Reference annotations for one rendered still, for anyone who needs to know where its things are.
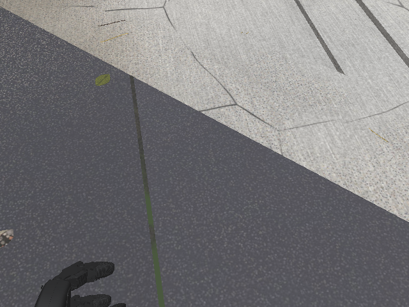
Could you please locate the robot left hand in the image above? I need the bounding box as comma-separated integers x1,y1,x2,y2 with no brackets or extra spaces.
35,261,126,307

